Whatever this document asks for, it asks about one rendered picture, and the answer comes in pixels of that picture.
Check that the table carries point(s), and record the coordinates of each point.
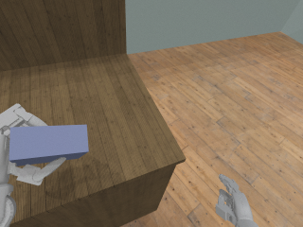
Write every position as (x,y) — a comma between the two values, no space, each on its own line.
(66,62)

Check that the left robot hand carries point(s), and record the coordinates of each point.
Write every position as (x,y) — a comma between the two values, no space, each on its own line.
(16,116)

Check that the sponge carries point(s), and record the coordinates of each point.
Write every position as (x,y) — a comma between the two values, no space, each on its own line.
(44,144)

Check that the left robot forearm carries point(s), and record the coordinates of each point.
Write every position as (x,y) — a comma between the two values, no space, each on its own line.
(8,205)

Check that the right robot hand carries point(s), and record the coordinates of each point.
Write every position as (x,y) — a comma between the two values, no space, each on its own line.
(237,206)

